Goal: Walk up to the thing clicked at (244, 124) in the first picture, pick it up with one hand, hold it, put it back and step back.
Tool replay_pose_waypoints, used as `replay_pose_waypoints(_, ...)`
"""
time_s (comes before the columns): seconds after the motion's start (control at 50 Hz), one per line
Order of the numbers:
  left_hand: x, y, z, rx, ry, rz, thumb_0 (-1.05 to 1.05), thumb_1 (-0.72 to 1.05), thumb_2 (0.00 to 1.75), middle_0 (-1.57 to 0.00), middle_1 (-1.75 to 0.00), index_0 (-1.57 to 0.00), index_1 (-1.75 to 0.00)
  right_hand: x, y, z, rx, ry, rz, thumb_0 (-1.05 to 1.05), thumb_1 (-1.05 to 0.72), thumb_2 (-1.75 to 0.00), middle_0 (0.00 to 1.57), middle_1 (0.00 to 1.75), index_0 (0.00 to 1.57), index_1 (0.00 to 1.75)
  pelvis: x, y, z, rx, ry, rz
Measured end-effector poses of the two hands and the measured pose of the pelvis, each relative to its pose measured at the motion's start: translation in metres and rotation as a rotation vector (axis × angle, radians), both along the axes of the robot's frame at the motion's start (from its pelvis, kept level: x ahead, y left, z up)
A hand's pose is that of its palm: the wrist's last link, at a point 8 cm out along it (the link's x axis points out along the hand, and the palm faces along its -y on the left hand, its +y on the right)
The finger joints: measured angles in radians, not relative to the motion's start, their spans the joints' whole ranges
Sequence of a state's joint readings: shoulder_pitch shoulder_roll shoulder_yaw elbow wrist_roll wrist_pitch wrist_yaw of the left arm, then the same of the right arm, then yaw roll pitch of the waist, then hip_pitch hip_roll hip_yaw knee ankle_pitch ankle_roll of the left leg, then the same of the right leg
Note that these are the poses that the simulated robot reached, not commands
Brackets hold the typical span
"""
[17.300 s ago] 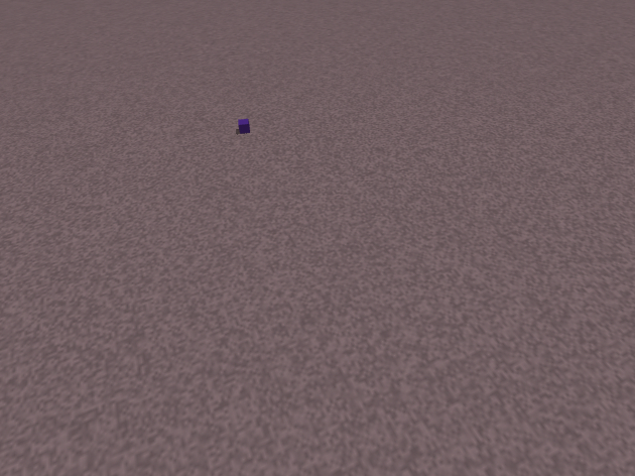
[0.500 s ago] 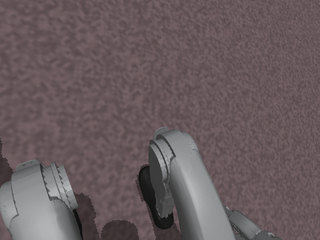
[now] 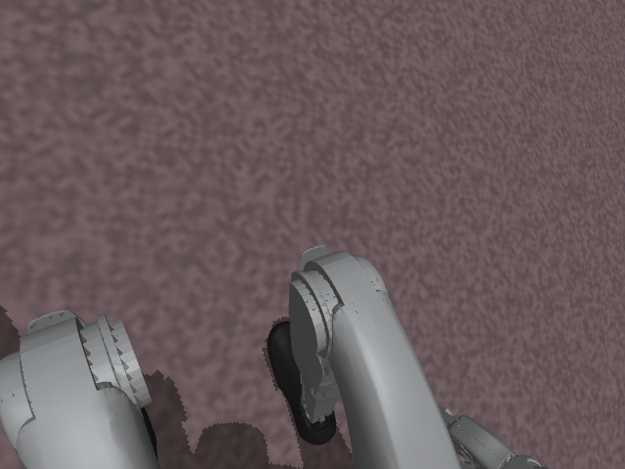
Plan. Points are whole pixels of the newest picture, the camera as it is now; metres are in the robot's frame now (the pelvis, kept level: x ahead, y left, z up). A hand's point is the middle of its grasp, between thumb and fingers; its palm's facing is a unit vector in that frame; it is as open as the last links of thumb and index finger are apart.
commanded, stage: settle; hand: left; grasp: from above
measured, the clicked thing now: out of the picture +0.41 +0.35 -0.27
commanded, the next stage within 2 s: lift in 0.96 s
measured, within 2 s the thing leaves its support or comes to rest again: leaves its support in 0.32 s
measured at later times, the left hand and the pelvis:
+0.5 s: hand out of the picture +0.41 +0.36 -0.20, palm faces -0.35 -0.16 -0.93, open 8.7 cm; pelvis +0.01 +0.00 +0.01, yaw +1 degrees
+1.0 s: hand out of the picture +0.40 +0.35 -0.12, palm faces -0.40 -0.14 -0.90, open 8.7 cm; pelvis +0.00 -0.01 +0.03, yaw +6 degrees
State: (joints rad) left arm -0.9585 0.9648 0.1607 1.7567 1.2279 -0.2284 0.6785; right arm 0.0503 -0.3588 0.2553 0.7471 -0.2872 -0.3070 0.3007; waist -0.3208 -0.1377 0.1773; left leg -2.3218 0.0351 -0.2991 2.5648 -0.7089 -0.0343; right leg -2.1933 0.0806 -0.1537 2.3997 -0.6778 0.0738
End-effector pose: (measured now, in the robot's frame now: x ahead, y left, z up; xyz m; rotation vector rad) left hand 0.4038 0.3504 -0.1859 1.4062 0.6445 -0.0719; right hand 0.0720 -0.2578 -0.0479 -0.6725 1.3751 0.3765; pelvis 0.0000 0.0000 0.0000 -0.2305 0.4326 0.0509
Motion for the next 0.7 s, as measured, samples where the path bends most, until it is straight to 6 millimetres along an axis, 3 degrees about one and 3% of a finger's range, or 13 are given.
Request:
replay_pose_waypoints(0.32, 0.003, 0.002, 0.005, 0.000, -0.019, 0.001, -0.02, 0.14, 0.40, -0.81, -0.43, -0.86, -0.38, 0.007, 0.004, -0.003, 0.019, -0.018, -0.014, 0.01, -0.91, -0.90, 0.20, 0.30, 0.19, 0.30, 0.002, 0.001, 0.001, -0.002, 0.017, 0.004)
replay_pose_waypoints(0.48, 0.006, 0.005, 0.038, 0.029, -0.081, -0.002, -0.02, 0.15, 0.39, -0.82, -0.42, -0.86, -0.37, 0.022, 0.005, -0.011, 0.058, -0.052, -0.074, 0.01, -0.91, -0.90, 0.20, 0.30, 0.20, 0.30, 0.006, 0.000, 0.005, 0.008, 0.066, 0.012)
replay_pose_waypoints(0.7, -0.004, 0.009, 0.083, 0.052, 0.004, 0.022, -0.02, 0.15, 0.39, -0.82, -0.42, -0.86, -0.37, 0.042, 0.005, -0.022, 0.119, -0.121, -0.148, 0.01, -0.91, -0.90, 0.20, 0.30, 0.19, 0.30, 0.002, -0.003, 0.019, 0.045, 0.103, 0.035)
